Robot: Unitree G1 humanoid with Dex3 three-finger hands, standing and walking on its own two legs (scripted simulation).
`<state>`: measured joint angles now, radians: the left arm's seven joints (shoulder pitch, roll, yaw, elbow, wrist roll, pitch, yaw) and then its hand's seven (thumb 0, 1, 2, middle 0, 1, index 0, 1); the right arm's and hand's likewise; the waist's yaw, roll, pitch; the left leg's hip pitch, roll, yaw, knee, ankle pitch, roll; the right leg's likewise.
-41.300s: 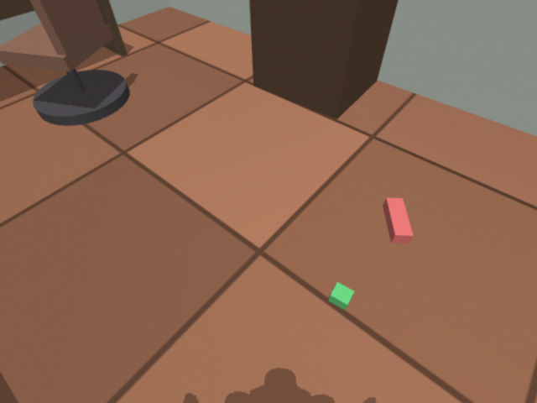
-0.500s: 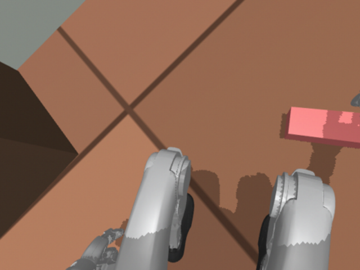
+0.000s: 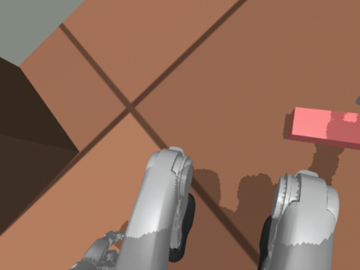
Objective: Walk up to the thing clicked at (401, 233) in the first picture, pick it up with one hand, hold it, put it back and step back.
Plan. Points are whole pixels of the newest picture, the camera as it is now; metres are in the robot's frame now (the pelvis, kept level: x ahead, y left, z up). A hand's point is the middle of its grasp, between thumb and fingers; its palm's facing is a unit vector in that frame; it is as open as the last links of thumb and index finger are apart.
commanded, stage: rise first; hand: right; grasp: from above
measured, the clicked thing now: (335, 129) +0.47 -0.29 -0.28
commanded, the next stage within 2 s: approach in 0.04 s
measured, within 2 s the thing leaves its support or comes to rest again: neither
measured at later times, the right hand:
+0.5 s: hand (336, 119) +0.45 -0.25 -0.16, palm faces -0.40 +0.03 -0.91, open 14.2 cm
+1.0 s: hand out of the picture +0.44 -0.29 -0.17, palm faces -0.51 +0.06 -0.86, open 14.2 cm
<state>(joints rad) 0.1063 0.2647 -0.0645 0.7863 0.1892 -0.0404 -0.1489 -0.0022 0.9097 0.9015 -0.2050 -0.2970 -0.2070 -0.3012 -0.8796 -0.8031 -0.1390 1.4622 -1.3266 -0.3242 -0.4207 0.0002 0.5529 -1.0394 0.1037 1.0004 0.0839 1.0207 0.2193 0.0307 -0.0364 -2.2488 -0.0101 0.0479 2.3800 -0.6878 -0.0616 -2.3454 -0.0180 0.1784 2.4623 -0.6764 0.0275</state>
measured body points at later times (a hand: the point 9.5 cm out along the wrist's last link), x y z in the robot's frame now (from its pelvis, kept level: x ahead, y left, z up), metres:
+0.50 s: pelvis +0.00 +0.00 +0.01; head +0.22 -0.08 +0.39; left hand +0.07 +0.27 -0.09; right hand +0.47 -0.25 -0.11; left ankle +0.10 +0.13 -0.28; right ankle +0.08 -0.13 -0.28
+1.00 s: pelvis +0.00 +0.00 +0.00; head +0.23 -0.06 +0.38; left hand +0.05 +0.28 -0.11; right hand +0.46 -0.30 -0.12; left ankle +0.10 +0.13 -0.28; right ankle +0.08 -0.13 -0.28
